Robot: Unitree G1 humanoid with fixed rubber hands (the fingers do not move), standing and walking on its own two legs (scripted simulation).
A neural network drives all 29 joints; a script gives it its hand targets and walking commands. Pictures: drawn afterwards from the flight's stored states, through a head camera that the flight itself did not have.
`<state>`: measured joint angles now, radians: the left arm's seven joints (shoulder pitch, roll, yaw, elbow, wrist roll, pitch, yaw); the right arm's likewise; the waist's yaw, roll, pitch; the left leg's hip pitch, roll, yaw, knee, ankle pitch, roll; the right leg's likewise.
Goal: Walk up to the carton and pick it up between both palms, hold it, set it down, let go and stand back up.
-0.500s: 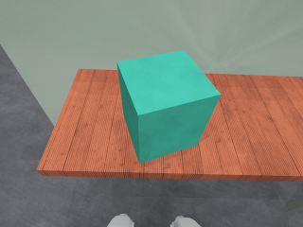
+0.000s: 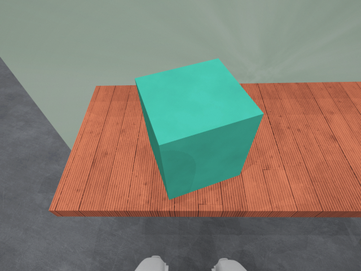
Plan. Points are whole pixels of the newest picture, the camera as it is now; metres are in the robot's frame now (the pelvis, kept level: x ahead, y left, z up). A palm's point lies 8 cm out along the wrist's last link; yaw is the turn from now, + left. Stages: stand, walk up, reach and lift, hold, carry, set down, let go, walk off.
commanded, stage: stand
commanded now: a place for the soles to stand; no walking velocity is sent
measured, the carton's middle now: (192, 131) +0.44 +0.00 +0.03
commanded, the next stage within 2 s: reach and lift in 0.30 s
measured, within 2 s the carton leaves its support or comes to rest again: neither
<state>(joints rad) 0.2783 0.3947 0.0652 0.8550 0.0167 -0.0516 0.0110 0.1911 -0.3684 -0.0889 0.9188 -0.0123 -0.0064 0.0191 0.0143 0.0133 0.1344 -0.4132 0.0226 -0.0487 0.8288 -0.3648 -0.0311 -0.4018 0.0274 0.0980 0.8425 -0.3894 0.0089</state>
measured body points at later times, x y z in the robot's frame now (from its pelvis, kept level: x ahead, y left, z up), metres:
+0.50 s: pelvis +0.00 +0.00 -0.01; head +0.03 +0.01 +0.44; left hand +0.10 +0.32 -0.12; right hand +0.12 -0.30 -0.11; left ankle +0.05 +0.15 -0.70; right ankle +0.04 -0.14 -0.70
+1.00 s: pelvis +0.01 -0.02 +0.02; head +0.03 -0.02 +0.47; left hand +0.20 +0.24 -0.06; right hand +0.17 -0.32 -0.07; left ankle +0.05 +0.15 -0.70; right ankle +0.04 -0.14 -0.70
